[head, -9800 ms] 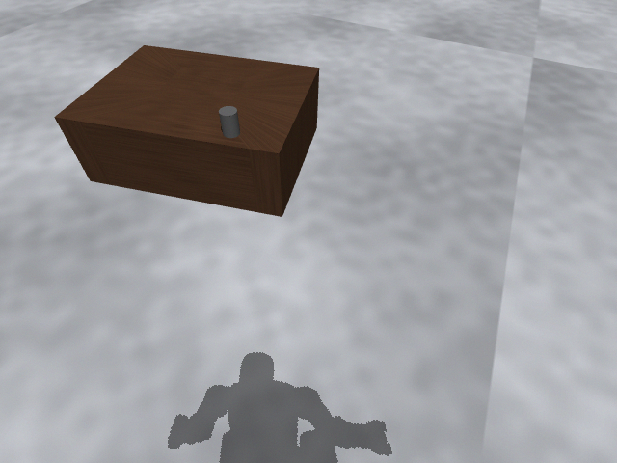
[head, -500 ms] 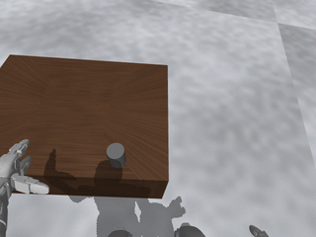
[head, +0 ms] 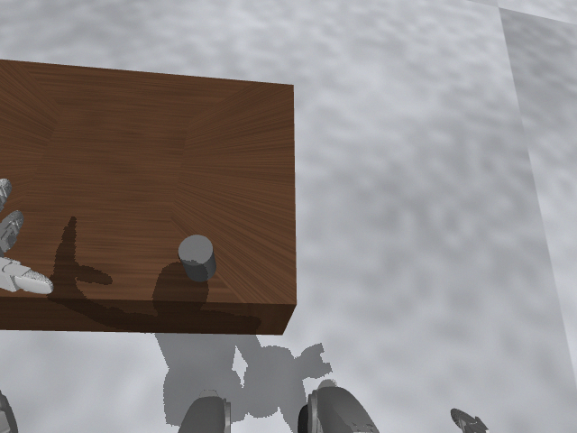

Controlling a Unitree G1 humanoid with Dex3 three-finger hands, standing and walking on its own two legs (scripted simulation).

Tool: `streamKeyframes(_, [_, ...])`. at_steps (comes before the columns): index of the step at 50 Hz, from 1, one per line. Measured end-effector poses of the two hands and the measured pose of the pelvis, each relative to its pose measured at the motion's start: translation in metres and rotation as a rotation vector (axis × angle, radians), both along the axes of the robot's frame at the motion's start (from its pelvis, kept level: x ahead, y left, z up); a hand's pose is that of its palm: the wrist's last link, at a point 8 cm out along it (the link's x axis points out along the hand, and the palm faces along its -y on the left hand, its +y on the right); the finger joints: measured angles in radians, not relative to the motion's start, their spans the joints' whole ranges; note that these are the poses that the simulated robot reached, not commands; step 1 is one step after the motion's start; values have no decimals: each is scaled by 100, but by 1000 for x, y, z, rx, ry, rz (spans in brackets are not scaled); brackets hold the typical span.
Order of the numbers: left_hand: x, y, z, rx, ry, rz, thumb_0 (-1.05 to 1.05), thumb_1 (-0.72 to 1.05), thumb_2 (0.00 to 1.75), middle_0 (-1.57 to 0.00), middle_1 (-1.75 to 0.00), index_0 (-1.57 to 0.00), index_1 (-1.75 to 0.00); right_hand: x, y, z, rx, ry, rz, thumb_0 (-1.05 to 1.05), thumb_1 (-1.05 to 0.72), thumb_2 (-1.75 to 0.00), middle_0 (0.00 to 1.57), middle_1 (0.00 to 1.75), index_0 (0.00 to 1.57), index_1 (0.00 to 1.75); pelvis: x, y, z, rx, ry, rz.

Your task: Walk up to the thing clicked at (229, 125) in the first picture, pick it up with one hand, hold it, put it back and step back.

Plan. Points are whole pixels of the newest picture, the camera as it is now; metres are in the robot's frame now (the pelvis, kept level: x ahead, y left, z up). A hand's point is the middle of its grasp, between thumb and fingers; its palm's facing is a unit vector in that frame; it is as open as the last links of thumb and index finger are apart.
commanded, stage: go down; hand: left
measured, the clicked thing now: (198, 259) +0.47 +0.15 -0.29
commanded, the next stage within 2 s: none
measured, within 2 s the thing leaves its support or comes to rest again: neither
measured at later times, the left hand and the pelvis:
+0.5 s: hand (24, 221) +0.41 +0.34 +0.00, palm faces +0.11 -0.99 -0.09, open 17.4 cm; pelvis +0.00 +0.00 -0.01, yaw -1 degrees
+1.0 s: hand (24, 208) +0.43 +0.35 +0.00, palm faces +0.11 -0.99 -0.07, open 17.0 cm; pelvis +0.00 +0.01 -0.02, yaw -1 degrees
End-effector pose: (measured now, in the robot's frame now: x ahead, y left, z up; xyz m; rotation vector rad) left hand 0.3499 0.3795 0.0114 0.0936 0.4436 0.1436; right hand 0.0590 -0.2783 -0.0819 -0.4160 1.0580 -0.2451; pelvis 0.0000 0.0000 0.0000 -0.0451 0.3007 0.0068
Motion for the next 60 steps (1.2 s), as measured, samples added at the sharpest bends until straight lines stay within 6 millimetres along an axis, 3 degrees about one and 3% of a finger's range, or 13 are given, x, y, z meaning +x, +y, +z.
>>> streamKeyframes(13, [20,8,5,-15,-53,-6,-1,-50,6,-8,-2,-6,-4,-19,3,-7,-3,61,-24,1,-89,-90,21,30,21,30,0,3,-6,-7,33,-7])
streamKeyframes(60, [57,22,-5,-38,-170,-29,-1,-41,9,-6,-3,-4,-5,-17,12,-27,-10,137,18,0,-90,-90,21,30,21,30,-1,7,-28,-25,117,1])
